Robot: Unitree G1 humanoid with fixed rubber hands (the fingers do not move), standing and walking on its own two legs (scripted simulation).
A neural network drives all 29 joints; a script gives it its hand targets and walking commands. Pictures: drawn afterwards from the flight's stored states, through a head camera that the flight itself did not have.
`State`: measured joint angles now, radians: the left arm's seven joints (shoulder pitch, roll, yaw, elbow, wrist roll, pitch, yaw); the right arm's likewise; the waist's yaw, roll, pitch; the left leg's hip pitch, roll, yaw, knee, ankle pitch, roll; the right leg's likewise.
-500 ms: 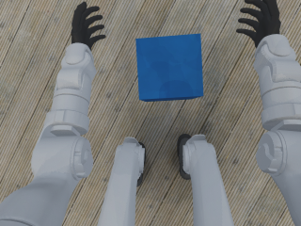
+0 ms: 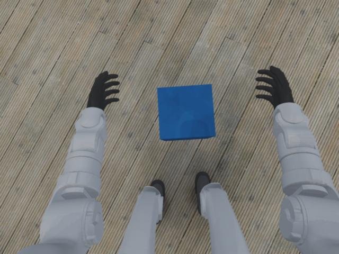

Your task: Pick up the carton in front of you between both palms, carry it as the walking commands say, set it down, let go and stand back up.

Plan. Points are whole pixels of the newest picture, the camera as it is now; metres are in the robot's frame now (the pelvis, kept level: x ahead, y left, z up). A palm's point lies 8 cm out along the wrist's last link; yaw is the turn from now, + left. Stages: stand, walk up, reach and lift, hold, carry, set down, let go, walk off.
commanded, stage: let go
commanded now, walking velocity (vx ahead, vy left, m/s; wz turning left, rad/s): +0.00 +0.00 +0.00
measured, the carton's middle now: (185, 116) +0.47 -0.02 -0.55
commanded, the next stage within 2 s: stand in 1.04 s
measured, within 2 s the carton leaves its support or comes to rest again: neither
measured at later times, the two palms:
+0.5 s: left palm (41, 183) +0.27 +0.24 +0.01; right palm (324, 185) +0.27 -0.22 +0.00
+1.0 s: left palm (24, 215) +0.23 +0.24 +0.03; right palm out of the picture +0.22 -0.22 +0.03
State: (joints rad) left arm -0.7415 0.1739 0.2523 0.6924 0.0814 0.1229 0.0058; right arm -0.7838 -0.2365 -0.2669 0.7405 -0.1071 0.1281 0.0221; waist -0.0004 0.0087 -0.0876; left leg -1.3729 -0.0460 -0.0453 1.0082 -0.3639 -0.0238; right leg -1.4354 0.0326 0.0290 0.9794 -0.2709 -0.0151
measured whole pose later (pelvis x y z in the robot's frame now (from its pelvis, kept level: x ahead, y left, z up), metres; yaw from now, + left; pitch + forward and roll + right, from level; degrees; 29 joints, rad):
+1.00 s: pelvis +0.06 +0.01 +0.10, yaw -1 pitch -5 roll -1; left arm 0.21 0.20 0.04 0.43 0.02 0.14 -0.07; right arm 0.22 -0.21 -0.05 0.41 -0.02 0.15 0.07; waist 0.00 0.02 0.12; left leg -0.05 -0.02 -0.06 0.46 -0.31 0.01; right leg -0.11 0.03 0.03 0.44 -0.24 0.00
